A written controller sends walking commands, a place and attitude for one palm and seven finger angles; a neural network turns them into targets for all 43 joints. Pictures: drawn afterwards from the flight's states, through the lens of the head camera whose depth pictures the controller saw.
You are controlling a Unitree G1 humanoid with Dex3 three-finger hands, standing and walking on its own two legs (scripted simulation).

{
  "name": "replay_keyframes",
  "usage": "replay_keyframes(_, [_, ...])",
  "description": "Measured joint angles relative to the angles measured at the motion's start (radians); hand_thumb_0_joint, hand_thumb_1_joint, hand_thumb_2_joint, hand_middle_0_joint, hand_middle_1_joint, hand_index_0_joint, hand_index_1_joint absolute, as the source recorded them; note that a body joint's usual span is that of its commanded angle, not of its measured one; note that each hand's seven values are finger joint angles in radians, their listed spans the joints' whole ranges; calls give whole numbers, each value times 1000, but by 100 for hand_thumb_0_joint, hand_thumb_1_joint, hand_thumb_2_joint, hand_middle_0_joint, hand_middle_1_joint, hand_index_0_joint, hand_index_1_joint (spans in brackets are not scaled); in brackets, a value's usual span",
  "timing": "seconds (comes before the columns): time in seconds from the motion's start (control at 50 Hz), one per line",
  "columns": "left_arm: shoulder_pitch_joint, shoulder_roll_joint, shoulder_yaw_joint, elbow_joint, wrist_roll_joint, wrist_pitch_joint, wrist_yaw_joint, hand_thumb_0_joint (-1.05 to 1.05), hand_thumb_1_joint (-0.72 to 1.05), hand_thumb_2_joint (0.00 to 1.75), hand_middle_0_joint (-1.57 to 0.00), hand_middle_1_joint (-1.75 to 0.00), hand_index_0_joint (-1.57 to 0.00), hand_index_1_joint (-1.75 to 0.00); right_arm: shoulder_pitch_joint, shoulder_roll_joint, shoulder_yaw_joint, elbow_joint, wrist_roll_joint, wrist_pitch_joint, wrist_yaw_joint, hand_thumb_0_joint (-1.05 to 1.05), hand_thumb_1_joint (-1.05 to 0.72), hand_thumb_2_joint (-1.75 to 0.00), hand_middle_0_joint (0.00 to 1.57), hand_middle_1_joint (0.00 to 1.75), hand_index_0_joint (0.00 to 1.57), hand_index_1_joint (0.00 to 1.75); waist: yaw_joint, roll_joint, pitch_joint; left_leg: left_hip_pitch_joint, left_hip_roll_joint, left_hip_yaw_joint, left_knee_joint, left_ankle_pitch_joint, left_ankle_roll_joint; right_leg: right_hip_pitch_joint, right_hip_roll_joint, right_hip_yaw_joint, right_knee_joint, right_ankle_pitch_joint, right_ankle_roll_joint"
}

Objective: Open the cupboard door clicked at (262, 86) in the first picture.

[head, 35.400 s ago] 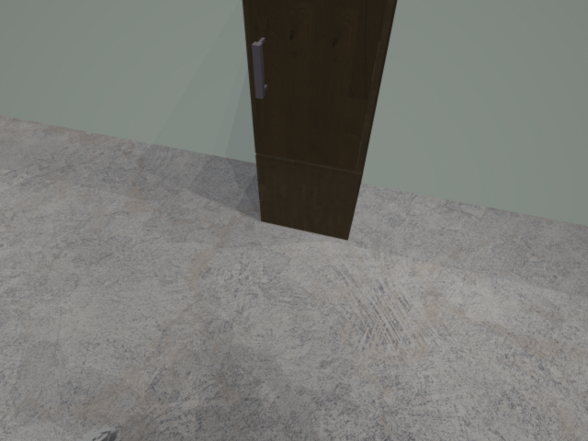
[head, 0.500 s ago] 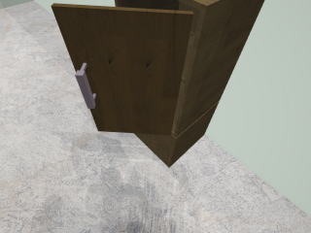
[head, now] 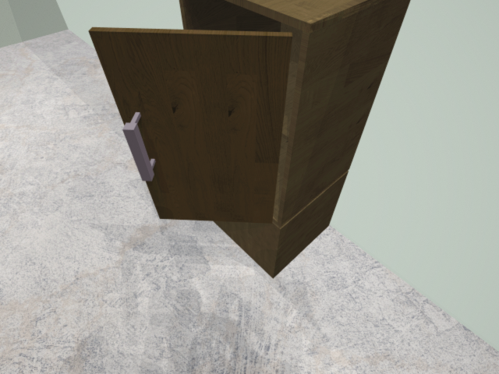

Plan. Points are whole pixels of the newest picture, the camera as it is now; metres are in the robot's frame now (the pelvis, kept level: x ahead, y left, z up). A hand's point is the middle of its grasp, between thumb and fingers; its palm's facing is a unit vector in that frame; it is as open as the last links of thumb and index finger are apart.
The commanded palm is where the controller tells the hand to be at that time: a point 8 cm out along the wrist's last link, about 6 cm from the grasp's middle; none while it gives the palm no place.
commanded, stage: come to a stop and stand still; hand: left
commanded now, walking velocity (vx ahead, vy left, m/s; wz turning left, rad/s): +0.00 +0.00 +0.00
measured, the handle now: (142, 147) +0.59 +0.29 +0.00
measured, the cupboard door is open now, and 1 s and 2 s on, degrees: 44 44 44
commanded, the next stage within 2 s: look again from close up in 0.84 s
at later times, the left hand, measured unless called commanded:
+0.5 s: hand out of the picture +0.01 +0.15 -0.18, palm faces +0.04 -0.99 -0.16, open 7.4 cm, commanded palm none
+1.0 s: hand out of the picture +0.03 +0.17 -0.18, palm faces +0.02 -0.98 -0.19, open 7.4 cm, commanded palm none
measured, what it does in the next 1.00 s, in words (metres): stands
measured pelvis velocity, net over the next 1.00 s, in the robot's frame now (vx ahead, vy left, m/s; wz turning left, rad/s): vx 0.04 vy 0.00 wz -0.01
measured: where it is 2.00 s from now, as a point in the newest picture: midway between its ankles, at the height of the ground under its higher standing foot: outside the picture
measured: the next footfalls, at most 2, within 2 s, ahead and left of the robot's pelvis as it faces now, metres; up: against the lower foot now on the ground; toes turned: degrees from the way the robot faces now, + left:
none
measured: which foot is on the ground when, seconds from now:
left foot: down 0.00-1.00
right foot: down 0.00-1.00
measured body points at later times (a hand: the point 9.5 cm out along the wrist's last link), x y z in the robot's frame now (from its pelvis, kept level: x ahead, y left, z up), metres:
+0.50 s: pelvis +0.02 -0.01 +0.00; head +0.04 +0.00 +0.45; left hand +0.01 +0.20 -0.16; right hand -0.01 -0.22 -0.16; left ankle +0.05 +0.13 -0.74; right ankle -0.05 -0.11 -0.74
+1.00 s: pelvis +0.04 +0.00 +0.00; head +0.06 +0.01 +0.45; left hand +0.03 +0.22 -0.16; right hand +0.07 -0.23 -0.15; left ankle +0.05 +0.13 -0.73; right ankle -0.05 -0.11 -0.74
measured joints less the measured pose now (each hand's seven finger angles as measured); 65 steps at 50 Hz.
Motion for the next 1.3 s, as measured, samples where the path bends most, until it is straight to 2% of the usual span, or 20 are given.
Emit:
replay_keyframes(0.1, [0,-25,-9,21,-3,-3,3,1,91,90,-20,-30,-20,-29,50,16,9,54,-1,-4,-5,0,-91,-90,20,30,20,30,-4,-14,0,26,10,-6,-16,-5,-10,33,12,-5,-30,9,-9])
replay_keyframes(0.26, [1,-32,-6,38,-10,-10,6,2,92,90,-20,-30,-20,-29,102,51,19,98,-1,-7,-13,0,-91,-90,20,30,20,30,-10,-23,19,42,17,-13,-31,-5,-17,59,21,-11,-65,17,-16])
replay_keyframes(0.5, [4,-36,1,39,-10,-16,14,1,91,90,-20,-30,-20,-29,79,80,23,93,1,-22,-20,0,-90,-90,20,30,20,30,-3,-28,25,53,10,-11,-28,-27,-16,79,14,-11,-78,4,-12])
replay_keyframes(0.96, [6,-19,-7,33,0,-30,22,1,91,90,-20,-30,-19,-29,-1,31,25,55,4,-30,-22,0,-91,-90,20,30,20,30,18,-34,12,64,2,-2,-8,-56,-6,114,4,-6,-114,-2,3])
replay_keyframes(1.02, [30,-31,-16,-2,10,-52,33,1,91,90,-20,-30,-20,-29,-1,10,22,-9,3,-34,-8,0,-91,-90,20,30,20,30,9,2,15,10,22,-8,72,-106,5,67,23,9,-66,-13,7])
replay_keyframes(1.08, [30,-25,-17,-23,7,-52,31,1,91,90,-20,-30,-20,-29,10,7,24,-51,2,-47,-5,0,-91,-90,20,30,20,30,-2,5,21,-10,8,-1,113,-121,7,33,5,15,9,-50,15])
replay_keyframes(1.18, [12,-3,-13,-60,5,-30,31,1,91,90,-20,-30,-20,-29,25,4,27,-65,1,-38,-10,0,-92,-90,20,30,20,30,2,13,13,-17,-8,8,149,-135,28,17,-14,22,64,-75,30])
replay_keyframes(1.3, [-5,28,-12,-80,4,-15,20,1,91,90,-20,-30,-20,-29,30,2,33,-60,-4,-27,-1,0,-93,-90,20,30,20,30,7,6,-1,-18,-21,18,121,-108,37,-1,-27,30,66,-61,35])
